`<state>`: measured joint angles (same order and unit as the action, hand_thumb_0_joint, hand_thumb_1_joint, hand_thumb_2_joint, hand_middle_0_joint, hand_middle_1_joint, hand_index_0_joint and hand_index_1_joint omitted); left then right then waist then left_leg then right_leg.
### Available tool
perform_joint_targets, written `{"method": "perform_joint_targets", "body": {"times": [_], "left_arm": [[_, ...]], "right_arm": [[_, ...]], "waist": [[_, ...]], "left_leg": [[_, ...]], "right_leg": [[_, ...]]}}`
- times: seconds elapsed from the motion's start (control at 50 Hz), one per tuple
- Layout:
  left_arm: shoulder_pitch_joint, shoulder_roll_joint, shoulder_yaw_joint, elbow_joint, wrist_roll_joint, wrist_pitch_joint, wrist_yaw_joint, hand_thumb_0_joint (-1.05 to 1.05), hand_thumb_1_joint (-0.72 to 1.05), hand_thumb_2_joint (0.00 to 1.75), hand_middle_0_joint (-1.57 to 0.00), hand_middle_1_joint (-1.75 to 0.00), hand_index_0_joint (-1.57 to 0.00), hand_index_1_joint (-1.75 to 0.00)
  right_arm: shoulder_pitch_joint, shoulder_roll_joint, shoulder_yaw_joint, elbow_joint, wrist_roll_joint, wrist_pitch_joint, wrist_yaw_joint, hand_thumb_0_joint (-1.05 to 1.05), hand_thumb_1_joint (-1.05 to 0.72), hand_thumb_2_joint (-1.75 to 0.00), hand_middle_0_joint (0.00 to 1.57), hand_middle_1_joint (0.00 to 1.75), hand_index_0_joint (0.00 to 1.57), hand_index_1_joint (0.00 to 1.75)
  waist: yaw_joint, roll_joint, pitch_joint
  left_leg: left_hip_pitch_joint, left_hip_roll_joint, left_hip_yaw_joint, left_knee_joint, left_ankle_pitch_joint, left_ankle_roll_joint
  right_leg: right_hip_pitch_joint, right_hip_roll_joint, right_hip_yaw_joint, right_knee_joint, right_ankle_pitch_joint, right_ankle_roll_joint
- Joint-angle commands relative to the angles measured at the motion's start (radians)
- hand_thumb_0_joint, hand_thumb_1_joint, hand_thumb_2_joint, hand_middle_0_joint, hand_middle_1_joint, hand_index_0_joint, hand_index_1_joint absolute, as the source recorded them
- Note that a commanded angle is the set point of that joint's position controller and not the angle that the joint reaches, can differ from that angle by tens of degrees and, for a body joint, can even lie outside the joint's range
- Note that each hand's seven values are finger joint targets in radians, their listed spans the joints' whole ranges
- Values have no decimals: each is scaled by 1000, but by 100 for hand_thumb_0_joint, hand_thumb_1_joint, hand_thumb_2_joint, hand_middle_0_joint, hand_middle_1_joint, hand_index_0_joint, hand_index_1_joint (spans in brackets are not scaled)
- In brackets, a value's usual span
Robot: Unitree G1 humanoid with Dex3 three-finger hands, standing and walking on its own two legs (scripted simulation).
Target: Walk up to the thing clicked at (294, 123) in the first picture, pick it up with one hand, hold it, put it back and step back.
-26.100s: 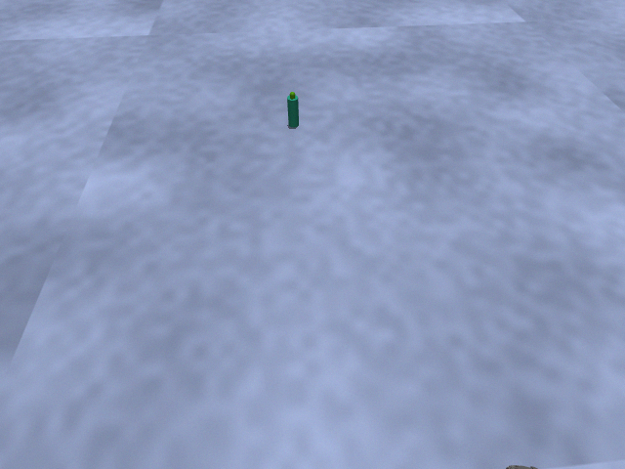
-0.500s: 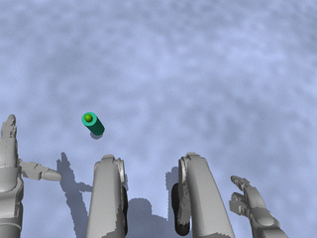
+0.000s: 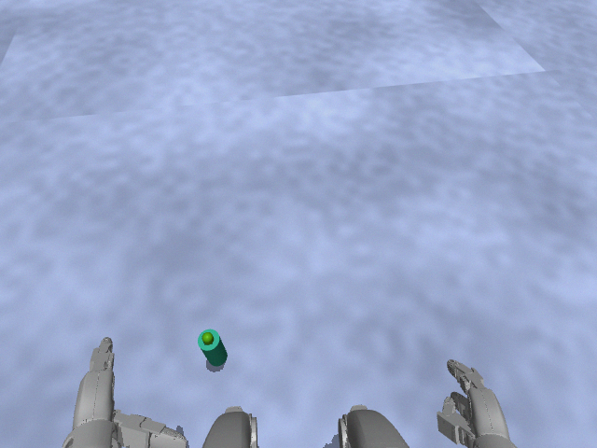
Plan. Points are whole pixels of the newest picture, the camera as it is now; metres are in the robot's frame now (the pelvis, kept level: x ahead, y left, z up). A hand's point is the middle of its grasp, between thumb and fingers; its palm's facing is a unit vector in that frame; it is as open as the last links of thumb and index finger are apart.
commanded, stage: home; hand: left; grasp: from the side
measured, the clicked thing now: (212, 347) +0.42 +0.22 -0.59
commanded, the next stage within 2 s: stand in 1.88 s
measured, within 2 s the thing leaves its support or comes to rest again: neither
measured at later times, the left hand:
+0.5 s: hand (144, 430) +0.16 +0.18 -0.02, palm faces +0.13 -0.95 -0.29, open 17.7 cm
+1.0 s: hand (153, 432) +0.16 +0.17 -0.02, palm faces +0.11 -0.95 -0.29, open 17.6 cm
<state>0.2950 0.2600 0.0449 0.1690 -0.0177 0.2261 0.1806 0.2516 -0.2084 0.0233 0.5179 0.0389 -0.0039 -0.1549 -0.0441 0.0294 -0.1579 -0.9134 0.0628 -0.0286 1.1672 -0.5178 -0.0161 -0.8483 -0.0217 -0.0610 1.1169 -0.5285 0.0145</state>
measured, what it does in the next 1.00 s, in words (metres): stands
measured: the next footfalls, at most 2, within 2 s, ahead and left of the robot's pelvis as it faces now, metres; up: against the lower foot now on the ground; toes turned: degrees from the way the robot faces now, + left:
none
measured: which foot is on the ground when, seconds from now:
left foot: down 0.00-1.00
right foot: down 0.00-1.00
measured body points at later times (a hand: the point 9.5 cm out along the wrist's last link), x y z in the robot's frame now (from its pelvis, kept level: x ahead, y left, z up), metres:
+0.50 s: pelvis +0.00 +0.00 +0.03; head +0.02 +0.00 +0.48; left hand +0.15 +0.23 +0.00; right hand +0.17 -0.24 -0.03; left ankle +0.03 +0.12 -0.65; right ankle +0.01 -0.13 -0.65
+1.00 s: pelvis +0.00 -0.01 +0.03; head +0.01 -0.01 +0.48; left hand +0.15 +0.22 +0.01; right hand +0.16 -0.25 -0.04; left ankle +0.03 +0.12 -0.65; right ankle +0.01 -0.13 -0.65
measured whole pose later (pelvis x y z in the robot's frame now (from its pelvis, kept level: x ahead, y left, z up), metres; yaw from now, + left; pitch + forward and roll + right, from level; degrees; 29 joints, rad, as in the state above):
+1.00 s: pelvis +0.00 -0.01 +0.03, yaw +1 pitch +7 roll -1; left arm 0.47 0.21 -0.01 0.00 -0.02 0.25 0.13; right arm 0.29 -0.21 0.03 0.51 0.02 -0.12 -0.18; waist -0.02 0.04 -0.10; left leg -0.65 0.06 -0.02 0.96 -0.43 -0.03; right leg -0.59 -0.02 -0.06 0.93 -0.45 0.00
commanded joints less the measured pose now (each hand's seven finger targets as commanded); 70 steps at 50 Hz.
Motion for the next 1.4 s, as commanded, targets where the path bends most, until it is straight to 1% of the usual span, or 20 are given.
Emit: {"method": "perform_joint_targets", "body": {"times": [0.0, 0.06, 0.1, 0.12, 0.14, 0.18, 0.24, 0.32, 0.38, 0.62, 0.64, 0.7, 0.82, 0.84, 0.9, 0.92, 1.06, 1.12, 1.18, 1.38], "left_arm": [[55, 117, 35, -316, 8, -14, 22, 0, -61, 1, -4, -4, -4, -4], [165, 31, -36, -277, 5, 9, 10, 0, -61, 0, -4, -4, -4, -4], [132, 78, 0, -387, 7, 2, 11, 0, -61, 0, -4, -4, -4, -4], [174, 50, -18, -354, 10, 9, 3, 0, -61, 1, -4, -4, -4, -4], [148, 87, 13, -413, 7, 5, 3, 0, -61, 0, -4, -4, -4, -4], [200, 49, -6, -364, 8, 6, -6, 0, -61, 1, -4, -4, -4, -4], [149, 59, -5, -396, 10, -2, -14, 0, -60, 2, -4, -4, -4, -4], [152, 49, -1, -378, 14, -12, -23, 0, -60, 3, -4, -4, -4, -4], [123, 50, -9, -430, 14, -16, -22, 0, -60, 2, -4, -4, -4, -4], [171, 44, 3, -325, 14, -14, -29, 0, -59, 3, -4, -5, -4, -5], [141, 53, 1, -386, 11, -20, -29, 0, -59, 3, -4, -5, -4, -5], [161, 52, 4, -344, 14, -19, -32, 0, -59, 3, -4, -5, -4, -5], [176, 37, -2, -313, 15, -22, -36, 0, -57, 4, -5, -5, -5, -5], [137, 54, 5, -368, 13, -27, -35, 0, -56, 5, -5, -5, -5, -5], [148, 53, 2, -372, 17, -30, -34, 0, -57, 4, -5, -5, -5, -5], [142, 52, 2, -357, 15, -29, -34, 0, -58, 4, -5, -5, -5, -5], [158, 47, 5, -352, 16, -28, -37, 0, -58, 4, -5, -5, -5, -5], [142, 49, 5, -340, 17, -27, -37, 0, -59, 4, -5, -5, -5, -5], [137, 53, 9, -382, 16, -32, -38, 0, -59, 3, -5, -5, -5, -5], [154, 37, -6, -346, 15, -25, -39, 0, -59, 3, -4, -5, -4, -5]], "right_arm": [[-29, -123, -52, -171, -7, -67, -37, 0, -90, -90, 20, 30, 20, 30], [-24, -108, -43, -166, -11, -80, -38, 0, -90, -90, 20, 30, 20, 30], [-26, -112, -47, -187, -13, -90, -43, 0, -90, -90, 20, 30, 20, 30], [-22, -112, -48, -184, -16, -94, -41, 0, -90, -90, 20, 30, 20, 30], [-43, -121, -51, -206, -15, -104, -42, 0, -90, -90, 20, 30, 20, 30], [-22, -110, -47, -190, -19, -109, -41, 0, -90, -90, 20, 30, 20, 30], [-36, -116, -47, -207, -22, -122, -39, 0, -90, -90, 20, 30, 20, 30], [-29, -110, -44, -190, -26, -140, -36, 0, -90, -90, 20, 30, 20, 30], [-33, -119, -49, -199, -28, -149, -38, 0, -90, -90, 20, 30, 20, 30], [-37, -111, -40, -178, -27, -159, -35, 0, -90, -90, 20, 30, 20, 30], [-52, -121, -47, -197, -25, -164, -33, 0, -90, -90, 20, 30, 20, 30], [-43, -120, -49, -188, -28, -167, -36, 0, -90, -90, 20, 30, 20, 30], [-34, -108, -40, -172, -28, -172, -36, 0, -90, -90, 20, 30, 20, 30], [-41, -109, -41, -179, -27, -174, -34, 0, -90, -90, 20, 30, 20, 30], [-37, -121, -53, -180, -30, -175, -39, 0, -90, -90, 20, 30, 20, 30], [-41, -120, -49, -178, -28, -176, -37, 0, -90, -90, 20, 30, 20, 30], [-44, -118, -50, -179, -30, -183, -41, 0, -90, -90, 20, 30, 20, 30], [-48, -119, -49, -177, -30, -186, -41, 0, -90, -90, 20, 30, 20, 30], [-45, -121, -53, -180, -32, -185, -42, 0, -90, -90, 20, 30, 20, 30], [-42, -115, -46, -169, -32, -188, -41, 0, -90, -90, 20, 30, 20, 30]], "waist": [[16, 45, -184], [10, -14, -75], [15, -1, -61], [10, -8, -62], [21, -3, -51], [13, -24, -29], [5, -6, 10], [16, 3, 2], [14, 46, -67], [21, -22, -10], [28, 4, -20], [20, -33, -25], [22, -37, -10], [29, -5, 3], [26, -1, -70], [22, -9, -20], [26, -19, -33], [23, -24, 5], [25, -6, -53], [25, -15, -6]], "left_leg": [[300, -34, 18, -255, 286, 17], [291, -38, 19, -285, 264, 23], [304, -40, 23, -308, 235, 22], [314, -39, 24, -321, 233, 22], [312, -40, 24, -332, 217, 22], [320, -41, 26, -333, 236, 22], [319, -43, 29, -350, 189, 23], [332, -46, 27, -371, 143, 20], [382, -41, 17, -371, 217, 12], [347, -47, 28, -369, 181, 19], [351, -48, 28, -375, 178, 18], [352, -49, 35, -356, 197, 24], [344, -51, 38, -364, 144, 25], [338, -50, 35, -375, 124, 21], [378, -47, 35, -360, 212, 19], [357, -47, 34, -363, 190, 19], [362, -48, 40, -355, 206, 21], [347, -52, 45, -360, 150, 24], [379, -48, 37, -361, 207, 20], [362, -47, 36, -366, 196, 20]], "right_leg": [[217, 41, -14, -236, 287, -24], [222, 44, -20, -283, 271, -19], [234, 43, -19, -308, 244, -16], [244, 45, -19, -314, 237, -18], [247, 44, -20, -325, 221, -16], [257, 45, -19, -334, 234, -14], [239, 42, -15, -350, 195, -14], [249, 41, -12, -354, 149, -17], [279, 44, -16, -334, 212, -23], [269, 43, -10, -370, 179, -14], [280, 39, -9, -368, 179, -18], [283, 37, -3, -378, 203, -10], [264, 38, 0, -387, 150, -11], [260, 37, -2, -385, 128, -15], [294, 39, -2, -364, 212, -15], [271, 39, -3, -367, 192, -15], [284, 37, 2, -377, 210, -12], [263, 32, 7, -393, 157, -10], [289, 38, 0, -371, 210, -14], [270, 41, -6, -368, 199, -14]]}}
